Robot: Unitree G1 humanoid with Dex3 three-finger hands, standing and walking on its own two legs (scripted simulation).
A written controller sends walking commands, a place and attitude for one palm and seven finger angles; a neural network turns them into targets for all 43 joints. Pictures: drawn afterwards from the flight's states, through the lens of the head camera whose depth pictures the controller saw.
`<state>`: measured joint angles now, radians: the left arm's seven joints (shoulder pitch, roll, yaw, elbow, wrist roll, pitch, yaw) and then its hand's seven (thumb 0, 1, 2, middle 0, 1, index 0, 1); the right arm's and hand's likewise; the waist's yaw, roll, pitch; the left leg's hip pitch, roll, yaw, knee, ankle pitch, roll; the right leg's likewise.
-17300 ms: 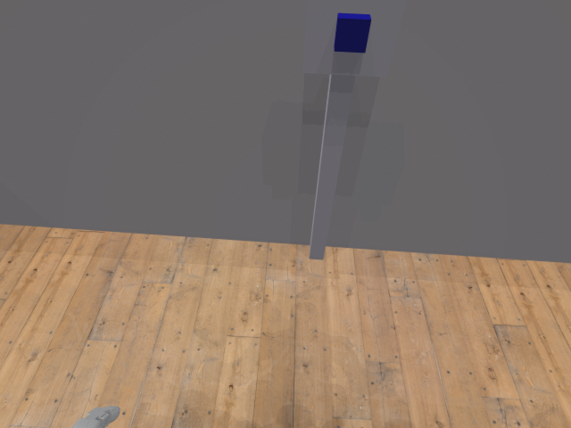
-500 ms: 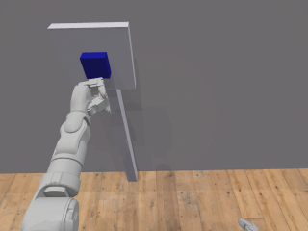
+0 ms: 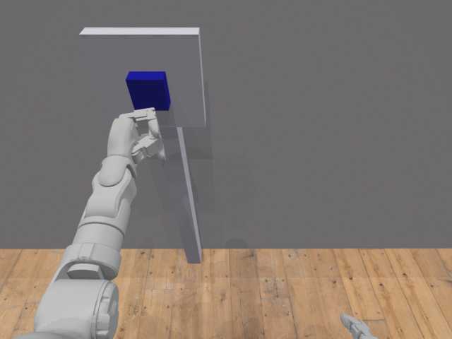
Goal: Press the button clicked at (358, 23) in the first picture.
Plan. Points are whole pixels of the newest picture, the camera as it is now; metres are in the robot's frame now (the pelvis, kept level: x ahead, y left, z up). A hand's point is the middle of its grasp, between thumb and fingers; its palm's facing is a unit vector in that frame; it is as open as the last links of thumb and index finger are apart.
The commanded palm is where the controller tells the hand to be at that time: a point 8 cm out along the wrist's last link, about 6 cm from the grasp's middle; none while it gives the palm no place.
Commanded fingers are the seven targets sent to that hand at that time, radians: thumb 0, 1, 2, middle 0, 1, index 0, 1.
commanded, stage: press the button with the knuckle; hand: left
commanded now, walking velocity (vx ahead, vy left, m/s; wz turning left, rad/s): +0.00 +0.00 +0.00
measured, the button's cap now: (149, 90) +0.53 +0.17 +0.18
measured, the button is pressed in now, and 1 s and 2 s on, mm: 0 10 0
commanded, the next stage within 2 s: hold the button down briefly in 0.94 s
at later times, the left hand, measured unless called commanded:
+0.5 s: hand (159, 124) +0.46 +0.14 +0.14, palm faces +0.03 -1.00 +0.01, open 3.1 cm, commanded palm +0.44 +0.19 +0.15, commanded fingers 0.00 0.90 0.90 -1.30 -1.50 -1.30 -1.50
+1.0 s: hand (162, 120) +0.48 +0.14 +0.14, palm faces +0.04 -1.00 -0.02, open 3.0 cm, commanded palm +0.48 +0.18 +0.15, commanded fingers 0.00 0.90 0.90 -1.30 -1.50 -1.30 -1.50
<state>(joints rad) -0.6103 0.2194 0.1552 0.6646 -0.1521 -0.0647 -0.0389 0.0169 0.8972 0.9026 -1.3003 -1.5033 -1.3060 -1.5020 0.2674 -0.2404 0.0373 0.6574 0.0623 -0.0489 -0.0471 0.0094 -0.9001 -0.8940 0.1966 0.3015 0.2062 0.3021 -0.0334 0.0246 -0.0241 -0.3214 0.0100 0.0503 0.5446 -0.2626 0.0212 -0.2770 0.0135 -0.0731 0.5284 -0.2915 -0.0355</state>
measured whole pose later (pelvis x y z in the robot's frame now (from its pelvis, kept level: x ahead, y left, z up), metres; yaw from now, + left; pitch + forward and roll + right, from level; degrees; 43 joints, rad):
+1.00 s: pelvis -0.02 +0.01 -0.01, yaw +1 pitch +8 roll -1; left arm -1.01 0.34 0.23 1.21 -0.11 -0.25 -0.04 -0.01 0.87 1.01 -1.30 -1.50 -1.31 -1.50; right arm 0.38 -0.27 0.03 0.74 0.03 -0.10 -0.02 0.01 -0.90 -0.89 0.20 0.30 0.21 0.30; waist -0.11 0.02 -0.04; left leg -0.52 0.01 0.03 0.64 -0.26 0.03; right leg -0.46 0.01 -0.09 0.61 -0.29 -0.03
